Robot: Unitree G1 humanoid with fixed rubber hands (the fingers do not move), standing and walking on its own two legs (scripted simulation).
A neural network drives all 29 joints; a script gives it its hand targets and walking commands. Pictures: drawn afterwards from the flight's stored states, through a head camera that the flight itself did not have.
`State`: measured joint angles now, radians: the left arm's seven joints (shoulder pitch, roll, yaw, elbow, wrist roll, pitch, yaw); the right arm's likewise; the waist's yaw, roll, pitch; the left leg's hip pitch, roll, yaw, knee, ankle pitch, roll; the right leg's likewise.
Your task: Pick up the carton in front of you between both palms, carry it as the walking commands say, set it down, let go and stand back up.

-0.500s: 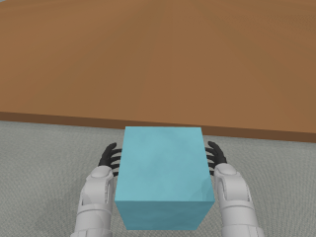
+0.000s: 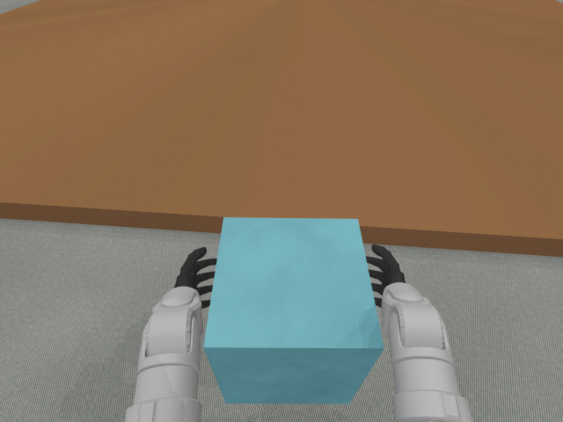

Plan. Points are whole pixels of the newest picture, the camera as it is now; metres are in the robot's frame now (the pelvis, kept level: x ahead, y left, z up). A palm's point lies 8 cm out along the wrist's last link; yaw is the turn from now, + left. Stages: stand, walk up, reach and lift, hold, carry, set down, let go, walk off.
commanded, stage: hold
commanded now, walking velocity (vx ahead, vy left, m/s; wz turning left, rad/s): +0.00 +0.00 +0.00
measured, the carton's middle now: (289, 314) +0.30 +0.00 -0.02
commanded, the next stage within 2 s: carry in 0.38 s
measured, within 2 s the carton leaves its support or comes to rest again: neither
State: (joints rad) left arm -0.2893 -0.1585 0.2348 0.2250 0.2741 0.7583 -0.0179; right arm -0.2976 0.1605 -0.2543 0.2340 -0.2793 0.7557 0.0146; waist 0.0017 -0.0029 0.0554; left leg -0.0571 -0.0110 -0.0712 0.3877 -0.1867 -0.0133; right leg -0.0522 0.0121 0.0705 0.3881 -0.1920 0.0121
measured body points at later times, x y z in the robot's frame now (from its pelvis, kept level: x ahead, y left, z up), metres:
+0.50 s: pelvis +0.02 +0.00 +0.00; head -0.02 +0.00 +0.44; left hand +0.32 +0.15 +0.05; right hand +0.32 -0.15 +0.05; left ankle +0.03 +0.13 -0.74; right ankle +0.02 -0.13 -0.74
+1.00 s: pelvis +0.23 -0.03 -0.02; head +0.22 -0.04 +0.43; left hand +0.51 +0.12 +0.08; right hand +0.50 -0.19 +0.07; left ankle +0.08 +0.10 -0.74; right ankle +0.27 -0.11 -0.75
